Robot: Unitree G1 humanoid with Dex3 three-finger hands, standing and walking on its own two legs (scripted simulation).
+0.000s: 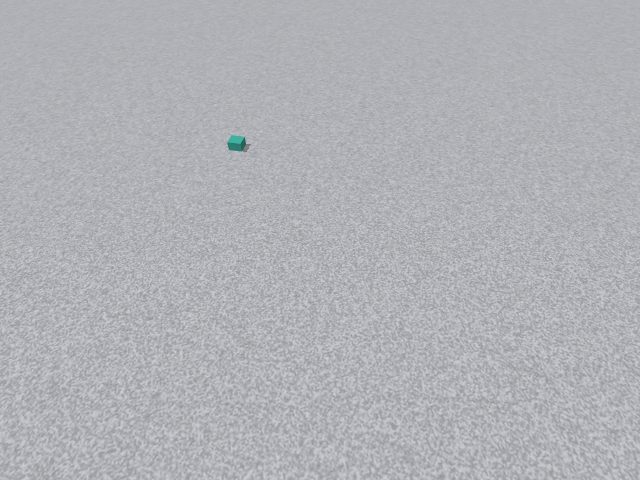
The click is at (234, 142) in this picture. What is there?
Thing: small box
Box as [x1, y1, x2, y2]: [227, 135, 245, 151]
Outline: 232,135 227,142 229,149 241,151 245,144 244,137
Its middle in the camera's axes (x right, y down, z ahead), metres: -0.47 -0.54 +2.13
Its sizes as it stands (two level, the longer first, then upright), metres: 0.076 0.069 0.049
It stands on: the floor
